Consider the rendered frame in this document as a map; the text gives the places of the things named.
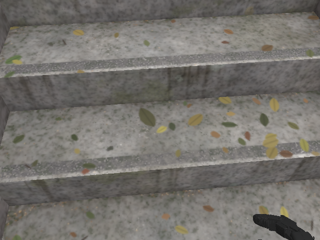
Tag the right robot hand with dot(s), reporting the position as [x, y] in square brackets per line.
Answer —
[283, 226]

